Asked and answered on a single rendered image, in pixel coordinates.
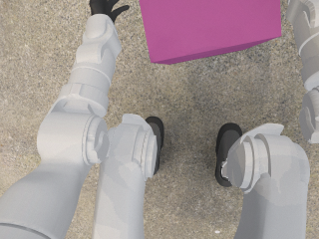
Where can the left robot hand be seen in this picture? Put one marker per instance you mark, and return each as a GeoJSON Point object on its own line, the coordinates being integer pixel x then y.
{"type": "Point", "coordinates": [105, 7]}

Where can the left robot thigh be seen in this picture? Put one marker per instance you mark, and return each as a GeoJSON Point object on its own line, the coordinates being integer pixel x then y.
{"type": "Point", "coordinates": [119, 204]}

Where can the right robot shin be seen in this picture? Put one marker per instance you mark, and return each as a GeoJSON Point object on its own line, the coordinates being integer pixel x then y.
{"type": "Point", "coordinates": [266, 128]}

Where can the carton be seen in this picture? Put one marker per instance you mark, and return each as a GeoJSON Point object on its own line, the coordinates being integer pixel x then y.
{"type": "Point", "coordinates": [184, 30]}

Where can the robot left upper arm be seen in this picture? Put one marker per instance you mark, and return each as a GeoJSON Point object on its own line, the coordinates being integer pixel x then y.
{"type": "Point", "coordinates": [42, 204]}

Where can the left robot forearm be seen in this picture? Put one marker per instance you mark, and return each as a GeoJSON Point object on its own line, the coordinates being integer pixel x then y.
{"type": "Point", "coordinates": [91, 76]}

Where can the right robot forearm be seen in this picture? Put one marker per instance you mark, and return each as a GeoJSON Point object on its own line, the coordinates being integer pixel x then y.
{"type": "Point", "coordinates": [304, 17]}

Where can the robot right upper arm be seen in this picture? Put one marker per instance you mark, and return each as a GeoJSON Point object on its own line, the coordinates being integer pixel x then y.
{"type": "Point", "coordinates": [309, 116]}

